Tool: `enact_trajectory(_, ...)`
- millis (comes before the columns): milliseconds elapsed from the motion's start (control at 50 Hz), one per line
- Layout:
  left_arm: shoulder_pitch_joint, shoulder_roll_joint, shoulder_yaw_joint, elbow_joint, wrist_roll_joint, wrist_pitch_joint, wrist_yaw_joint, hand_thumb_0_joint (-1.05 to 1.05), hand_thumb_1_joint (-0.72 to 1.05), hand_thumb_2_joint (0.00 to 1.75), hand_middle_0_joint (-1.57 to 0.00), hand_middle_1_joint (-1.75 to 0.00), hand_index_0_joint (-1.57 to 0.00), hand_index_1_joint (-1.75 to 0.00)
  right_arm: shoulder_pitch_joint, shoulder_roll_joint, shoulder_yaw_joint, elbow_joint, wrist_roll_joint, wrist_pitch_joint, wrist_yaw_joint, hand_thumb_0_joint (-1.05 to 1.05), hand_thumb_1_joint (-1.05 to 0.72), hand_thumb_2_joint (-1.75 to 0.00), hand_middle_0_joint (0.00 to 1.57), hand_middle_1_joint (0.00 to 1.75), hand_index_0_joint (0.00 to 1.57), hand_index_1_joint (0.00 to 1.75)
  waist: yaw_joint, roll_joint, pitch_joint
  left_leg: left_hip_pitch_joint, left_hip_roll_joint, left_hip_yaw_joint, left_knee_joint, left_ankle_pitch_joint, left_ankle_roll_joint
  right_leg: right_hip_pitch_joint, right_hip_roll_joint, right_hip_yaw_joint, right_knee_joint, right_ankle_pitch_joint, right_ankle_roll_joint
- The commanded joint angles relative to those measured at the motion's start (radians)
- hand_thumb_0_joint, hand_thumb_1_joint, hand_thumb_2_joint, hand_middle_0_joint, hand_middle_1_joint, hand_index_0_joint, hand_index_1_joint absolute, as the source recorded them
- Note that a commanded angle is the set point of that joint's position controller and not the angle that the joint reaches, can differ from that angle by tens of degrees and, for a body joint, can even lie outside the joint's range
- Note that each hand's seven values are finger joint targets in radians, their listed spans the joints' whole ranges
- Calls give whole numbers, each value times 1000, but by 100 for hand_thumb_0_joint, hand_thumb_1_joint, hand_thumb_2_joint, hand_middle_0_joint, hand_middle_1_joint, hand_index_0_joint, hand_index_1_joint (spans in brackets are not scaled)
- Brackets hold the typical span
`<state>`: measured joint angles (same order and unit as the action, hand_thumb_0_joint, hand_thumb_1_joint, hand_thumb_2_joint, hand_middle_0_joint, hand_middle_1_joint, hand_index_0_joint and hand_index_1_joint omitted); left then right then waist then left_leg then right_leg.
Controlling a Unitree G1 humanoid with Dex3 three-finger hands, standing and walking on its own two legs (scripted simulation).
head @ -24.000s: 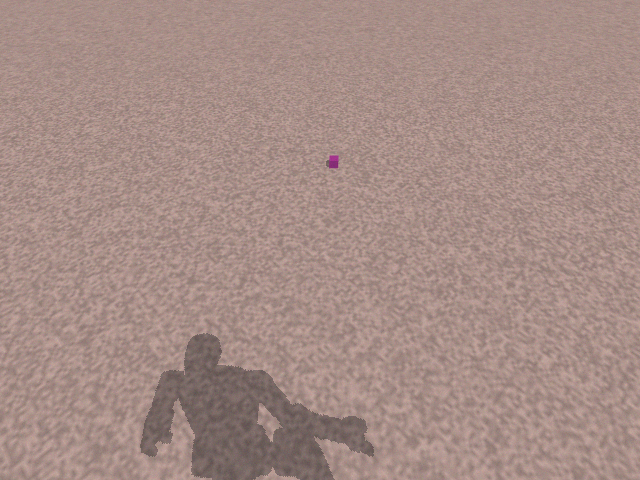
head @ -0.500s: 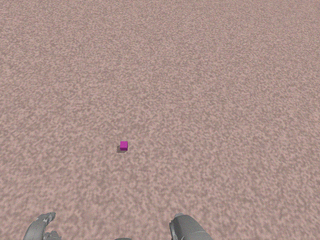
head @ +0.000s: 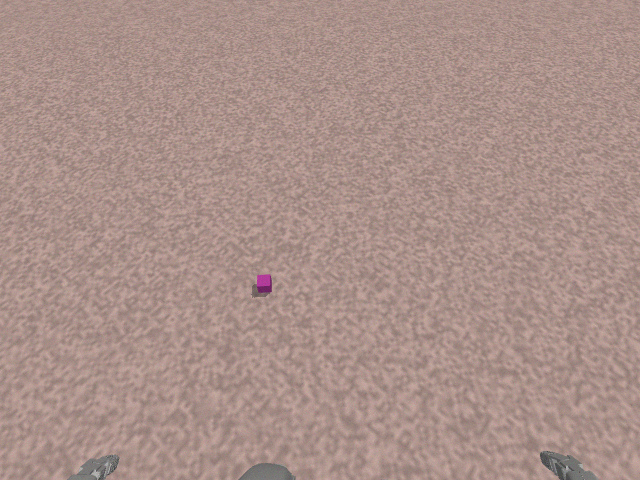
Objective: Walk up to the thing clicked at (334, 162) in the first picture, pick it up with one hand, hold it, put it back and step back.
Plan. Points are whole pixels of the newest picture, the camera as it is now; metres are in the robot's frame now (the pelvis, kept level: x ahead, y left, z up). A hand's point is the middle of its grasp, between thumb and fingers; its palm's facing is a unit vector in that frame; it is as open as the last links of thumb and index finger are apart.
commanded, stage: walk up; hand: left
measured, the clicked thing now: (264, 283) +0.79 +0.23 -0.74
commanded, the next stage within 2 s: stand in 1.58 s
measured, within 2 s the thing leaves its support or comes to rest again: neither
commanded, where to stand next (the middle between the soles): +0.43 -0.05 m, yaw +4 degrees
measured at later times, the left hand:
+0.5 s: hand out of the picture -0.07 +0.23 -0.16, palm faces -0.01 -0.93 -0.37, open 7.4 cm
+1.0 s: hand out of the picture +0.00 +0.24 -0.14, palm faces +0.04 -0.93 -0.38, open 7.3 cm
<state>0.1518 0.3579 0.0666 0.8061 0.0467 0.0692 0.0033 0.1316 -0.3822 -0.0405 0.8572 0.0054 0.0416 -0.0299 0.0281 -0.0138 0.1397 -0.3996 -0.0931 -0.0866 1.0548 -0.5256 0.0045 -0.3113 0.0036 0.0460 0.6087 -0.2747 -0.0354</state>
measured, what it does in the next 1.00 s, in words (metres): steps on the spot: left foot, then right foot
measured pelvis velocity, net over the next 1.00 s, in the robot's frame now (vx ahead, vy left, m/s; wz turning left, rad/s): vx -0.09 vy -0.03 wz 0.03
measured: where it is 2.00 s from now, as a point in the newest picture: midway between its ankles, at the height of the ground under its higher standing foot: outside the picture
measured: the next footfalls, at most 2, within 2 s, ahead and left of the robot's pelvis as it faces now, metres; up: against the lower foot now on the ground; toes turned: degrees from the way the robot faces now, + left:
left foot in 0.12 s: -0.03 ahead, +0.12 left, +0.00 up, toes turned +2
right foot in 0.44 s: -0.10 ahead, -0.17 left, +0.00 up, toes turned +3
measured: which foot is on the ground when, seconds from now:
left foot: up 0.00-0.10, down 0.12-0.46, up 0.48-0.72, down 0.74-1.00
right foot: down 0.00-0.14, up 0.16-0.42, down 0.44-0.80, up 0.82-1.00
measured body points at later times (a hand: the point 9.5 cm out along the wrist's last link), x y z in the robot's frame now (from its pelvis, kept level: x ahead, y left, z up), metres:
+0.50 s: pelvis -0.11 -0.04 -0.01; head -0.09 -0.04 +0.44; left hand -0.07 +0.28 -0.13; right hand +0.00 -0.36 -0.11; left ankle -0.07 +0.11 -0.72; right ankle -0.14 -0.17 -0.73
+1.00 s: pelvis -0.09 -0.03 +0.00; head -0.07 -0.02 +0.45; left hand -0.01 +0.29 -0.12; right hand -0.01 -0.33 -0.12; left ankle -0.08 +0.09 -0.73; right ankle -0.07 -0.17 -0.73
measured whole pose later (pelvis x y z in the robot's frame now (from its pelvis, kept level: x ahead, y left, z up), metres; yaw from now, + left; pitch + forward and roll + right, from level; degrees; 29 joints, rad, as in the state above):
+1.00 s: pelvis -0.09 -0.03 +0.00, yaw +2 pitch -3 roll +0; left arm 0.16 0.40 0.05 0.94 0.01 -0.02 0.00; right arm 0.20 -0.34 -0.04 0.95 -0.03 -0.02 0.01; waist 0.00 -0.01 0.10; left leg -0.24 0.00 -0.03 0.56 -0.28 0.00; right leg -0.25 -0.02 0.00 0.59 -0.35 -0.02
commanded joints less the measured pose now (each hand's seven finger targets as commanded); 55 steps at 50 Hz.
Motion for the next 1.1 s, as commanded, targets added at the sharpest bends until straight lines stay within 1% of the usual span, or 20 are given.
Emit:
enact_trajectory(0,-15,226,80,-133,16,-16,15,0,90,90,-20,-30,-20,-30,72,-170,-45,-64,-11,-43,-30,0,-90,-90,20,30,20,30,10,-180,-196,-52,39,63,-241,-4,-20,274,-176,136,-74,561,-166)
enact_trajectory(80,-11,223,71,-149,-8,5,-1,0,90,90,-20,-30,-20,-30,148,-160,-60,-32,-35,-65,-30,0,-90,-90,20,30,20,30,-23,-133,-237,160,58,127,-736,366,-7,213,-141,100,94,331,-103)
enact_trajectory(120,36,143,50,-149,-17,9,-8,0,90,90,-20,-30,-20,-30,97,-303,-98,-50,-64,-69,-27,0,-90,-90,20,30,20,30,2,192,-208,385,384,-360,-746,450,125,-240,40,31,295,-202,-3)
enact_trajectory(140,-33,206,71,-149,-8,11,7,0,90,90,-20,-30,-20,-30,71,-361,-106,-78,-55,-66,-22,0,-90,-90,20,30,20,30,-45,151,-173,148,551,-442,-745,454,273,-160,33,97,450,-340,24)
enact_trajectory(160,-74,238,79,-151,-4,13,8,0,90,90,-20,-30,-20,-30,4,-376,-113,-97,-54,-77,-31,0,-90,-90,20,30,20,30,-45,183,-112,8,605,-508,-778,432,320,-103,-8,167,571,-330,26)
enact_trajectory(220,40,218,86,-79,-25,6,-12,0,90,90,-20,-30,-20,-30,-53,-250,-72,-87,-54,-89,-33,0,-90,-90,20,30,20,30,38,104,-102,122,351,-115,-667,605,193,-142,62,177,613,-195,22)
enact_trajectory(320,9,207,62,-51,-24,-34,-37,0,90,90,-20,-30,-20,-30,27,-242,-80,-70,-56,-86,0,0,-90,-90,20,30,20,30,-55,204,-108,226,267,-90,-727,13,160,-92,26,32,194,-215,56)
enact_trajectory(400,131,184,62,52,-19,-87,-16,0,90,90,-20,-30,-20,-30,34,-257,-83,-68,-54,-52,23,0,-90,-90,20,30,20,30,-8,216,-155,176,254,-4,-539,151,154,166,33,-70,-303,-108,19)
enact_trajectory(460,104,321,92,42,4,-114,4,0,90,90,-20,-30,-20,-30,19,-136,-38,-105,-29,-48,19,0,-90,-90,20,30,20,30,9,-106,-99,-196,94,40,-212,-25,-6,235,-306,480,-349,-178,-134)
enact_trajectory(500,19,341,84,29,-3,-109,0,0,90,90,-20,-30,-20,-30,1,-215,-70,-65,-25,-53,17,0,-90,-90,20,30,20,30,-4,-109,15,-38,134,-49,-141,-16,-7,-54,-345,469,-356,-290,-203)
enact_trajectory(540,8,281,70,33,-8,-119,2,0,90,90,-20,-30,-20,-30,15,-195,-64,-41,-14,-58,29,0,-90,-90,20,30,20,30,-15,-123,21,-62,105,-36,-185,84,-5,42,-235,283,-349,-169,-138)
enact_trajectory(700,6,275,52,36,-28,-112,-1,0,90,90,-20,-30,-20,-30,97,-163,-62,23,-29,-83,42,0,-90,-90,20,30,20,30,-39,-154,-90,203,77,97,-600,247,-2,71,-209,115,-167,187,-103)
enact_trajectory(740,40,204,29,33,-39,-109,3,0,90,90,-20,-30,-20,-30,163,-210,-85,50,-37,-97,29,0,-90,-90,20,30,20,30,-56,7,-193,385,176,-72,-693,454,49,37,-103,8,101,323,-24)
enact_trajectory(760,36,158,17,26,-55,-105,4,0,90,90,-20,-30,-20,-30,145,-268,-92,36,-36,-101,26,0,-90,-90,20,30,20,30,-48,169,-211,413,347,-341,-726,464,152,-93,20,-86,248,27,25)
enact_trajectory(780,18,222,41,46,-49,-96,15,0,90,90,-20,-30,-20,-30,144,-310,-98,35,-32,-99,30,0,-90,-90,20,30,20,30,-50,153,-183,323,428,-447,-739,346,257,-87,-1,-10,295,-327,7)
enact_trajectory(800,7,241,39,49,-44,-93,15,0,90,90,-20,-30,-20,-30,129,-306,-103,43,-34,-95,29,0,-90,-90,20,30,20,30,-46,126,-141,292,426,-418,-744,292,271,-100,-30,23,284,-358,-1)
enact_trajectory(960,81,185,34,124,-36,-116,13,0,90,90,-20,-30,-20,-30,-16,-195,-49,17,-15,-71,26,0,-90,-90,20,30,20,30,20,149,-161,121,234,-66,-559,531,96,217,-2,-84,-197,105,24)
enact_trajectory(1000,91,246,49,135,-24,-123,26,0,90,90,-20,-30,-20,-30,-23,-142,-30,8,3,-63,23,0,-90,-90,20,30,20,30,23,32,-215,28,162,-22,-451,428,41,319,-103,67,-199,202,-18)
enact_trajectory(1040,-43,312,49,104,-22,-125,23,0,90,90,-20,-30,-20,-30,33,-121,-31,40,1,-47,19,0,-90,-90,20,30,20,30,-21,-88,-184,96,82,5,-332,46,3,106,-350,307,-318,29,-166)
enact_trajectory(1080,-172,276,34,72,-22,-118,14,0,90,90,-20,-30,-20,-30,105,-149,-40,100,-14,-46,21,0,-90,-90,20,30,20,30,-78,-100,-93,215,126,24,-422,47,3,-61,-305,236,-275,-37,-150)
